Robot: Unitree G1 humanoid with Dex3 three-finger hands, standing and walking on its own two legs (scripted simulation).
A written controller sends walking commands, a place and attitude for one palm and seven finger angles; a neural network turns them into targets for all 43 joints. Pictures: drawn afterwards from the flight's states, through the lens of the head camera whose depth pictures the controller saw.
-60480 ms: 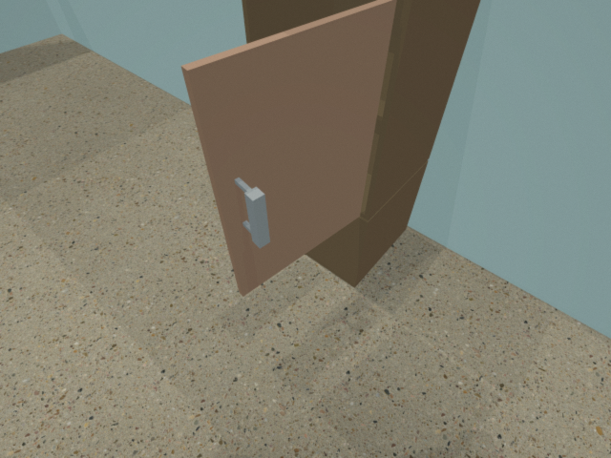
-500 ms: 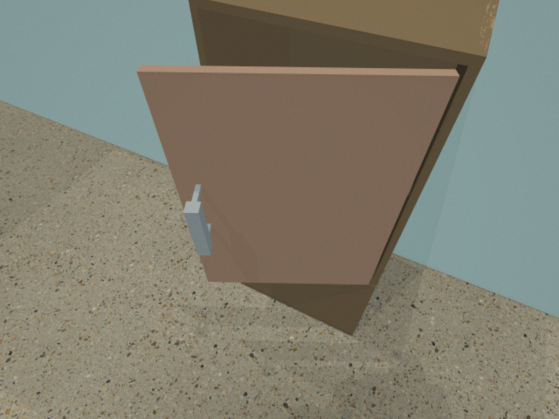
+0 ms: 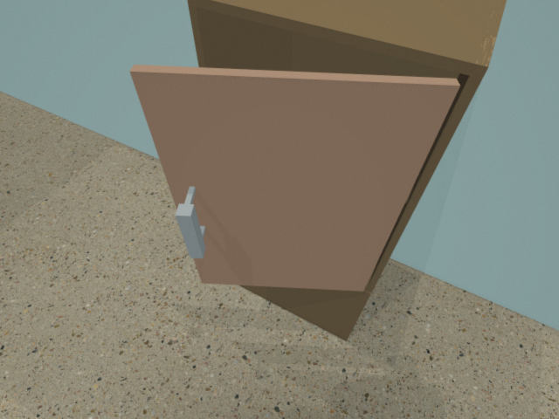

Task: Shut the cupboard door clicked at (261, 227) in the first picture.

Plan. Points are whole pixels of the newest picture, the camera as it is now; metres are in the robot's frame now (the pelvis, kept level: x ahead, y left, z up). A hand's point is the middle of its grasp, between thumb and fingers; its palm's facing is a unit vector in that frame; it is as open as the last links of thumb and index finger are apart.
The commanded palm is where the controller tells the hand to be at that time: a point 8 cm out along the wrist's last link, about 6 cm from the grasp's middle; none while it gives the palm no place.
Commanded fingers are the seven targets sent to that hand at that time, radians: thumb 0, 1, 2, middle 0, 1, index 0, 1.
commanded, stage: raise the hand and make a fist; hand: left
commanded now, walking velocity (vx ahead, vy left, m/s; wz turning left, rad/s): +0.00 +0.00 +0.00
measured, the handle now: (194, 222) +0.45 +0.18 -0.04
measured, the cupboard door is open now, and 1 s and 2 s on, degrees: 26 26 26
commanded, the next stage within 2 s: bring the fist close to the handle in 1.88 s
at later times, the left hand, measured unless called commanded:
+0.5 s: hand out of the picture +0.13 +0.16 -0.07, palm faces +0.13 -0.99 -0.05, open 5.6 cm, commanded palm +0.12 +0.21 -0.06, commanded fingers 0.00 0.90 0.90 -0.69 -0.84 -0.69 -0.84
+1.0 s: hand (156, 395) +0.16 +0.18 -0.06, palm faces +0.00 -1.00 -0.01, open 3.4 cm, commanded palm +0.14 +0.23 -0.05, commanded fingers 0.00 0.90 0.90 -1.15 -1.34 -1.15 -1.34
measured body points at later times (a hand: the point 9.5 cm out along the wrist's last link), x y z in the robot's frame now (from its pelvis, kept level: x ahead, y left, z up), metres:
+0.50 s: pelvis -0.03 -0.05 -0.11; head +0.03 -0.03 +0.34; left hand +0.11 +0.21 -0.06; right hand +0.24 -0.26 -0.14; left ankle +0.00 +0.06 -0.74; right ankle +0.01 -0.11 -0.74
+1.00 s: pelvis -0.03 -0.01 -0.10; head +0.04 +0.01 +0.35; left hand +0.16 +0.24 -0.05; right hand +0.16 -0.25 -0.17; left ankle +0.00 +0.06 -0.74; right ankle +0.01 -0.11 -0.74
